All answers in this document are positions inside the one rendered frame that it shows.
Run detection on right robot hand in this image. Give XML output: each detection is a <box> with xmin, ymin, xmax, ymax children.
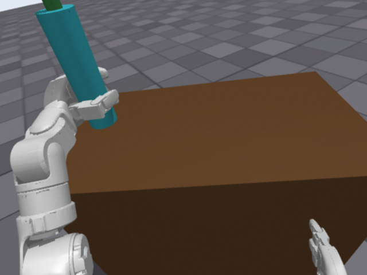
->
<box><xmin>309</xmin><ymin>219</ymin><xmax>347</xmax><ymax>275</ymax></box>

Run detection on left robot arm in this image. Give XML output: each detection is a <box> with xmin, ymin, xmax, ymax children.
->
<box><xmin>10</xmin><ymin>107</ymin><xmax>93</xmax><ymax>275</ymax></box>

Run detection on left robot hand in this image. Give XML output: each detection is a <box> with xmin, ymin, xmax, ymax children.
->
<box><xmin>44</xmin><ymin>67</ymin><xmax>119</xmax><ymax>127</ymax></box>

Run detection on bottle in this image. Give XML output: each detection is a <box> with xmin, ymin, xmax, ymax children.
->
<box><xmin>35</xmin><ymin>0</ymin><xmax>117</xmax><ymax>129</ymax></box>

